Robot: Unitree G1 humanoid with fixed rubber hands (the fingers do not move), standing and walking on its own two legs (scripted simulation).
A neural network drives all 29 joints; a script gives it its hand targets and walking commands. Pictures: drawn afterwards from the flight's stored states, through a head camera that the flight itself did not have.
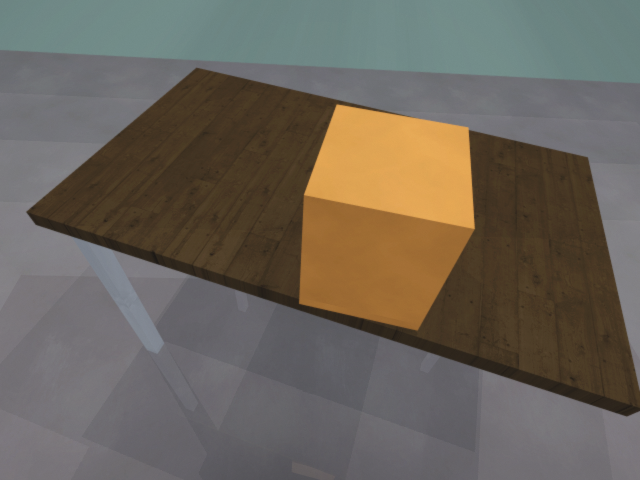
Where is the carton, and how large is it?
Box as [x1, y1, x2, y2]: [299, 105, 474, 330]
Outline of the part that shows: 336,105 304,193 299,303 417,330 474,228 468,128 354,107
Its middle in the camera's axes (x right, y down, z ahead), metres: +0.10 -0.03 +0.61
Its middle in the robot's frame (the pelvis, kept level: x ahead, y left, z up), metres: +0.48 -0.08 +0.03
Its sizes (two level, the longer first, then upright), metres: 0.210 0.200 0.250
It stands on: a table, 0.67 m high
